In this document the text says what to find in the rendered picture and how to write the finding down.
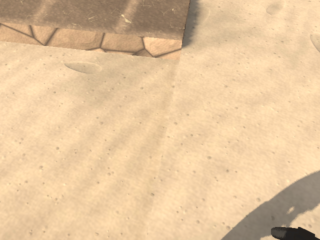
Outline right robot hand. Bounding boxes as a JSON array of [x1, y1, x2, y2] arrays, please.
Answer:
[[271, 227, 320, 240]]

